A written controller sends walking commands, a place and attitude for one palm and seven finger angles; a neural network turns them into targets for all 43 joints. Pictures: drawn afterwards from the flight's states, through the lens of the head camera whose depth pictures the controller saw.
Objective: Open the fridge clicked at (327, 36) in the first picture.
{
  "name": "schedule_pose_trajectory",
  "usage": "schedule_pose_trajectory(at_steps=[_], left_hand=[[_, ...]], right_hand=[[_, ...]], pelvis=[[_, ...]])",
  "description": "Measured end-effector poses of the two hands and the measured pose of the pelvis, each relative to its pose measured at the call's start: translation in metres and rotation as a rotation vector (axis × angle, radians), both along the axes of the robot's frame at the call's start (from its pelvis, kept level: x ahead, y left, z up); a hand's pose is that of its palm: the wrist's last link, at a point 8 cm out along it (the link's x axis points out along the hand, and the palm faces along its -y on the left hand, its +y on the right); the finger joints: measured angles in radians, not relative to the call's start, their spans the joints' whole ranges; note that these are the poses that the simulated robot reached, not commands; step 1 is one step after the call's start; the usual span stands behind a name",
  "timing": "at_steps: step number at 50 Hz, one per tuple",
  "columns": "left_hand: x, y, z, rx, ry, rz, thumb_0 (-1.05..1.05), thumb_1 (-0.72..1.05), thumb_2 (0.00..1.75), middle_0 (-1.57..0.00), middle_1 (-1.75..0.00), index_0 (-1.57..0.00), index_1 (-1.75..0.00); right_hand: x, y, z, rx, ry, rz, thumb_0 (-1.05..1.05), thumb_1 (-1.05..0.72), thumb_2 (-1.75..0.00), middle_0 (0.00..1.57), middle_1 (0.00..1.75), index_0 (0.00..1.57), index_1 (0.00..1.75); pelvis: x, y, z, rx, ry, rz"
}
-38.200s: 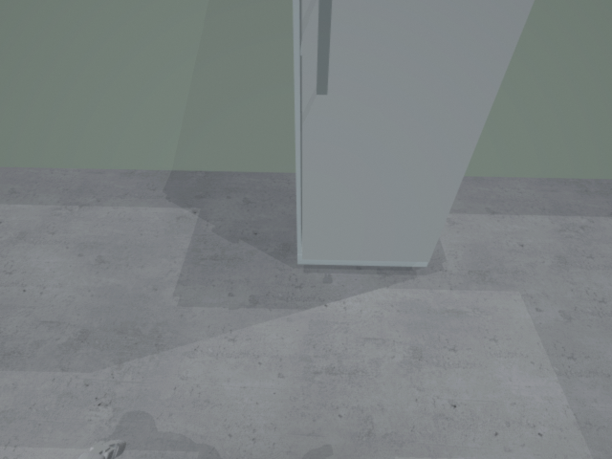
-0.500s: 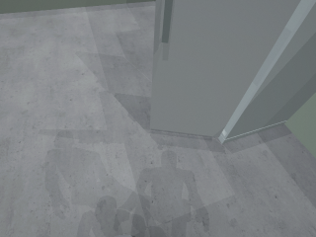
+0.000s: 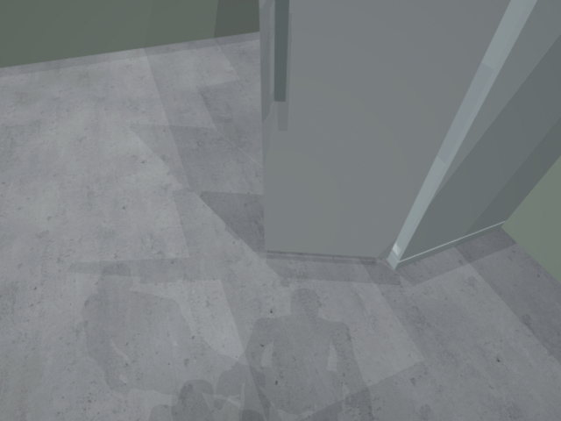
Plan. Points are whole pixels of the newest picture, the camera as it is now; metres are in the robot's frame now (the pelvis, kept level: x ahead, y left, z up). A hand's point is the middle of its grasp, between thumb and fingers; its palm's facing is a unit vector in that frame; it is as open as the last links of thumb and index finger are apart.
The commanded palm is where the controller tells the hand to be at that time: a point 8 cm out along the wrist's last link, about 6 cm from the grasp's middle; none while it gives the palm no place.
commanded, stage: let the arm hang, fingers relaxed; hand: left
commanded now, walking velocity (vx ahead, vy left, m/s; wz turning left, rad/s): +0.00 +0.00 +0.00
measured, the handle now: (281, 40) +0.81 +0.04 +0.16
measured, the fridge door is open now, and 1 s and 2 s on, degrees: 64 64 64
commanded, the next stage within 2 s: look to check the result in 0.12 s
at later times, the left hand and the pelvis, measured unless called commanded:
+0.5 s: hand out of the picture +0.02 +0.17 -0.18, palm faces -0.02 -0.98 -0.19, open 7.4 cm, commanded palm none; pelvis +0.02 +0.00 +0.00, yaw +0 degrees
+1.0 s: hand out of the picture +0.04 +0.16 -0.18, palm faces -0.01 -0.98 -0.19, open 7.4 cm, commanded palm none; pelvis +0.03 -0.01 +0.00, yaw +0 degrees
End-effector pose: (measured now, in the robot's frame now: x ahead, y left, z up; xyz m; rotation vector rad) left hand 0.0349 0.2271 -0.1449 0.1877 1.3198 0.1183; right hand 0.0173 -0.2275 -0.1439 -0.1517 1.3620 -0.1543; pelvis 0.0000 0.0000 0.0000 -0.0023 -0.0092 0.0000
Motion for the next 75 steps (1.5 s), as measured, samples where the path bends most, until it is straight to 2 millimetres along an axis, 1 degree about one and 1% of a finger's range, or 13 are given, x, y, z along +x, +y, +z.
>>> schedule_pose_trajectory(at_steps=[6,20,25,39,48,60,75], left_hand=[[0.004,-0.001,-0.001,-0.004,0.01,-0.001,0.0,0.92,0.9,-0.21,-0.3,-0.2,-0.3],[-0.011,-0.004,-0.001,-0.005,0.083,0.02,0.0,0.91,0.9,-0.2,-0.3,-0.2,-0.3],[-0.014,-0.006,-0.001,-0.007,0.098,0.025,0.0,0.9,0.9,-0.2,-0.3,-0.2,-0.3],[-0.006,-0.012,-0.002,-0.017,0.083,0.026,0.0,0.9,0.9,-0.2,-0.3,-0.2,-0.3],[-0.002,-0.013,-0.002,-0.015,0.078,0.023,0.0,0.91,0.9,-0.2,-0.3,-0.2,-0.3],[-0.002,-0.014,-0.001,-0.011,0.087,0.025,0.0,0.9,0.9,-0.2,-0.3,-0.2,-0.3],[-0.002,-0.018,-0.002,-0.018,0.086,0.027,0.0,0.9,0.9,-0.2,-0.3,-0.2,-0.3]], right_hand=[[0.001,-0.001,0.001,-0.002,0.017,-0.006,0.01,-0.91,-0.9,0.2,0.3,0.2,0.3],[0.0,0.001,0.0,0.004,0.056,-0.012,0.01,-0.91,-0.9,0.2,0.3,0.2,0.3],[0.002,0.001,0.0,0.005,0.06,-0.013,0.01,-0.91,-0.9,0.2,0.3,0.2,0.3],[0.008,-0.002,0.001,-0.001,0.051,-0.013,0.01,-0.91,-0.9,0.2,0.3,0.2,0.3],[0.008,-0.002,0.001,0.001,0.053,-0.017,0.01,-0.91,-0.9,0.2,0.3,0.2,0.3],[0.007,-0.002,0.0,0.008,0.068,-0.018,0.01,-0.91,-0.9,0.2,0.3,0.2,0.3],[0.01,-0.005,0.001,0.002,0.064,-0.017,0.01,-0.91,-0.9,0.2,0.3,0.2,0.3]], pelvis=[[0.006,-0.002,0.001,-0.001,0.0,-0.001],[0.015,-0.003,0.002,-0.001,-0.004,-0.004],[0.018,-0.004,0.002,0.0,-0.003,-0.005],[0.023,-0.006,0.002,0.001,-0.007,-0.005],[0.026,-0.008,0.003,0.002,-0.006,-0.006],[0.028,-0.01,0.003,0.002,-0.004,-0.006],[0.029,-0.012,0.003,0.002,-0.004,-0.004]])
